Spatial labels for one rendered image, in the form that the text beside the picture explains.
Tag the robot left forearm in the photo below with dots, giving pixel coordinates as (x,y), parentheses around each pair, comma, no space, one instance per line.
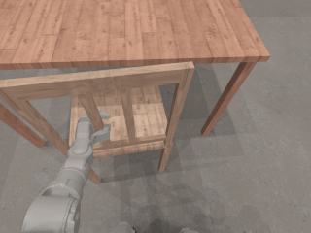
(72,176)

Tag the table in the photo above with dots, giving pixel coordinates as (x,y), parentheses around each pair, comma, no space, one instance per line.
(53,34)

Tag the chair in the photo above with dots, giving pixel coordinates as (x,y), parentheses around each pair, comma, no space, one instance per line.
(130,95)

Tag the left robot upper arm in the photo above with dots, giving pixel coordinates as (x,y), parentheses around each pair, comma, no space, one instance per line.
(53,214)

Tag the left robot hand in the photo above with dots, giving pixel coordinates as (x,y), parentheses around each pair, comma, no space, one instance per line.
(85,129)

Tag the left robot shin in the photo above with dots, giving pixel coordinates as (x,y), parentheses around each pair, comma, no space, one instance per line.
(124,223)

